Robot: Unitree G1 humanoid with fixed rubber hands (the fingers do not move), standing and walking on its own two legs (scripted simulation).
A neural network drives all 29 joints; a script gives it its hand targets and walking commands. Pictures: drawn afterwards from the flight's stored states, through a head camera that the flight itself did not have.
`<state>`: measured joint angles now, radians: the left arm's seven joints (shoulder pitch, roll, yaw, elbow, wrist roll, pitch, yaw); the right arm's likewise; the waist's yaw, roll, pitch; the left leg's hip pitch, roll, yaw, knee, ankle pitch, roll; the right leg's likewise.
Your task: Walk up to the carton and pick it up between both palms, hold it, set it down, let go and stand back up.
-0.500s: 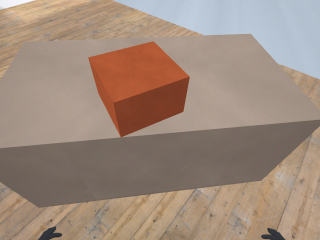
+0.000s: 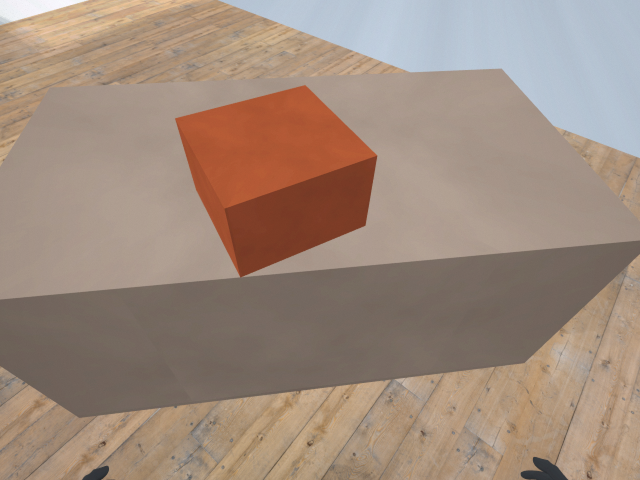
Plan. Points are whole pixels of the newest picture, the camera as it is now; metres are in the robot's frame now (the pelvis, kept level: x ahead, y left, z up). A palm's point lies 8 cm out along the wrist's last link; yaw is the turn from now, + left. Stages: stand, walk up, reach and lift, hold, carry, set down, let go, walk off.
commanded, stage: stand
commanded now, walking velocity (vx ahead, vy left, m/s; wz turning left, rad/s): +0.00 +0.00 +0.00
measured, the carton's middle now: (275, 174) +0.65 +0.09 -0.04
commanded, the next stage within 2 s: walk up in 0.24 s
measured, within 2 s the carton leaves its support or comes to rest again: neither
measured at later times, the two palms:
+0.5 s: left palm out of the picture +0.08 +0.31 -0.11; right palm out of the picture +0.07 -0.31 -0.11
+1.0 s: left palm (26, 422) +0.21 +0.41 -0.11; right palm (499, 406) +0.21 -0.23 -0.05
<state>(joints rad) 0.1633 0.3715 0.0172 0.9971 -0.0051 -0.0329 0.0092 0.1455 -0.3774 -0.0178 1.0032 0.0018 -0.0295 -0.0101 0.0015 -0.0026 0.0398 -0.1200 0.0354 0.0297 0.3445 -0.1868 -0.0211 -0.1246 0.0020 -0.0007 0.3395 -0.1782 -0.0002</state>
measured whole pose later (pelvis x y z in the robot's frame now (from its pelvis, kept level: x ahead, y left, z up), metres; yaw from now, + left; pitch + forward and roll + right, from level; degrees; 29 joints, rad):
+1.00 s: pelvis +0.12 +0.09 -0.01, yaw +3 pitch -3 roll -1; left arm 0.29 0.45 0.08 0.66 0.03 0.02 -0.02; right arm 0.35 -0.42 -0.05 0.62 -0.02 -0.04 -0.02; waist -0.03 -0.08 0.12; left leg -0.17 0.04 0.07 0.53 -0.29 0.02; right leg -0.46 -0.05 0.03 0.91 -0.36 0.01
